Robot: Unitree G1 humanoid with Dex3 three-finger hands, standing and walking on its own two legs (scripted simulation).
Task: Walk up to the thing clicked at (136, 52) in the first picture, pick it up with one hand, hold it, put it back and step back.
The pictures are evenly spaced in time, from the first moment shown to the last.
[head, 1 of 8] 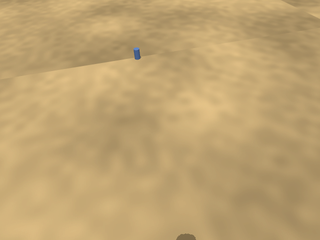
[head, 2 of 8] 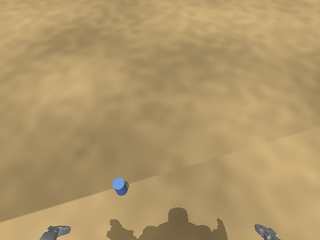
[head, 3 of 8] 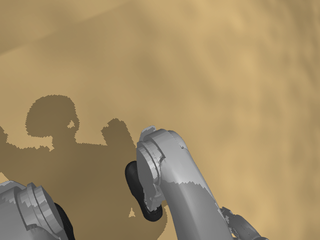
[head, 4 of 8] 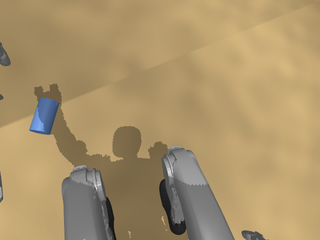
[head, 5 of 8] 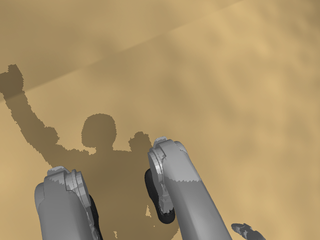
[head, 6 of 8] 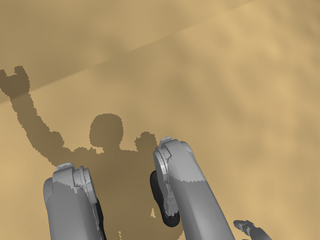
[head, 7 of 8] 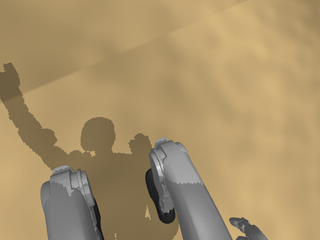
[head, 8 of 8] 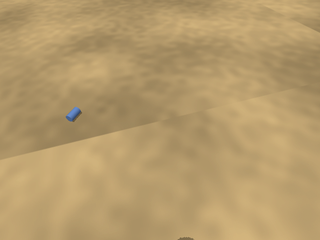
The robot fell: no
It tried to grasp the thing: yes
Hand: left
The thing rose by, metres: 0.58
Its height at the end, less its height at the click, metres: -0.03
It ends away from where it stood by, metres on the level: 0.57
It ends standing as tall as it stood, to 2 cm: no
